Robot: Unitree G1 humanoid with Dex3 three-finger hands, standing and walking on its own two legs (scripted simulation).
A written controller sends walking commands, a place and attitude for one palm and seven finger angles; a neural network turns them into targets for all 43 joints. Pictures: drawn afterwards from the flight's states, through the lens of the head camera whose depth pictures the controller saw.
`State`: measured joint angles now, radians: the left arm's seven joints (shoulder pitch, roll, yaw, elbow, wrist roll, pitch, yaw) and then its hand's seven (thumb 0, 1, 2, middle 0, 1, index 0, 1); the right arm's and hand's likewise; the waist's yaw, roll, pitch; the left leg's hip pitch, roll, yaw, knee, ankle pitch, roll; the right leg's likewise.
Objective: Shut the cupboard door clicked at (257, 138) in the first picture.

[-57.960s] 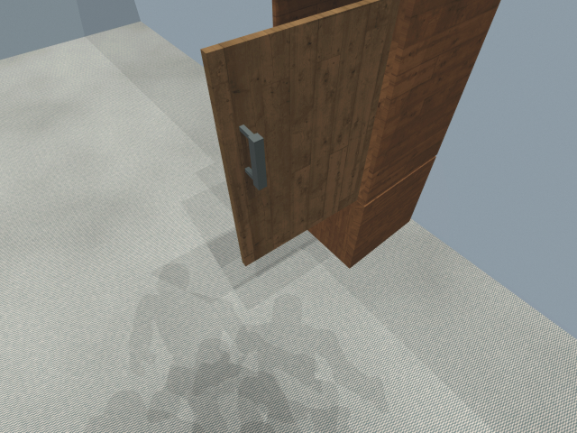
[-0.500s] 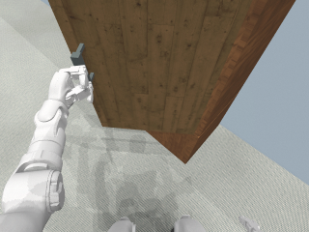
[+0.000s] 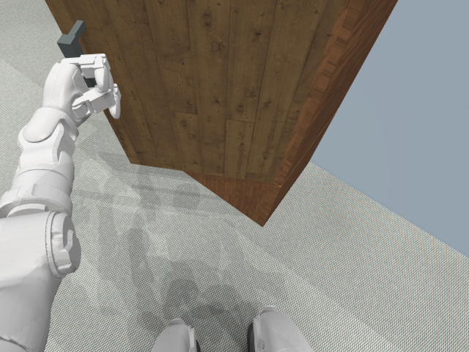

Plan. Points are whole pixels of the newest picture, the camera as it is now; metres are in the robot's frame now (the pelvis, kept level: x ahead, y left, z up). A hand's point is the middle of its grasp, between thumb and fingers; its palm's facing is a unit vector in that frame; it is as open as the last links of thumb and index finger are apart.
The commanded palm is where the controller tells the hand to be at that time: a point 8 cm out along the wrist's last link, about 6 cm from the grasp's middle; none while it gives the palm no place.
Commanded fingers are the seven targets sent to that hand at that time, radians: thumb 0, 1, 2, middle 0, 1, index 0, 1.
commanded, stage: push the door shut along its arc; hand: left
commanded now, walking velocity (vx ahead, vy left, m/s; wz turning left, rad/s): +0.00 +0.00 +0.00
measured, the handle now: (87, 63) +0.59 +0.20 +0.10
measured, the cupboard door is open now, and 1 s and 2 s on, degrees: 29 17 11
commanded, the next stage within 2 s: pull the fist back off the door in 1.08 s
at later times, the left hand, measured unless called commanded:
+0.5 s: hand (133, 69) +0.56 +0.13 +0.11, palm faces -0.33 -0.94 +0.00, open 3.1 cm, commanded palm +0.57 +0.16 +0.11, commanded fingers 0.00 0.90 0.90 -1.30 -1.50 -1.30 -1.50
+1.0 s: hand (153, 51) +0.60 +0.10 +0.11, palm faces -0.41 -0.91 +0.00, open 3.2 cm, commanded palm +0.62 +0.11 +0.11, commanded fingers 0.00 0.90 0.90 -1.30 -1.50 -1.30 -1.50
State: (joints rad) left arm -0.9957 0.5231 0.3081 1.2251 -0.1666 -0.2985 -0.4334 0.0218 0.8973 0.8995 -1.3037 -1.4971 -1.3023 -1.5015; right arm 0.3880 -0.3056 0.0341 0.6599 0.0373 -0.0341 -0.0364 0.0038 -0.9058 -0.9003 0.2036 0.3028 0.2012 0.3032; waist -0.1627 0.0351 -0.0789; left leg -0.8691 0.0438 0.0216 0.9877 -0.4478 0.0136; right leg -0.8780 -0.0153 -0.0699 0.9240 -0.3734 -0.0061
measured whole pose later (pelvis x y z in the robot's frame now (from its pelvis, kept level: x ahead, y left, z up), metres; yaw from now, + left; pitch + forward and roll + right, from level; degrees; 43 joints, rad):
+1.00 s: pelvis +0.02 +0.01 -0.02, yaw -1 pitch +27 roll -4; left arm -1.40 0.66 0.24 1.37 -0.04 -0.16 -0.50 0.02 0.91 0.94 -1.30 -1.50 -1.30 -1.50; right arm 0.43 -0.28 0.04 0.70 -0.02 -0.05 -0.03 0.00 -0.90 -0.90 0.21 0.30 0.20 0.30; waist -0.28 0.05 -0.07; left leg -1.06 0.06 0.01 1.09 -0.51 0.02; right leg -1.06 0.00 -0.08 0.99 -0.41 0.00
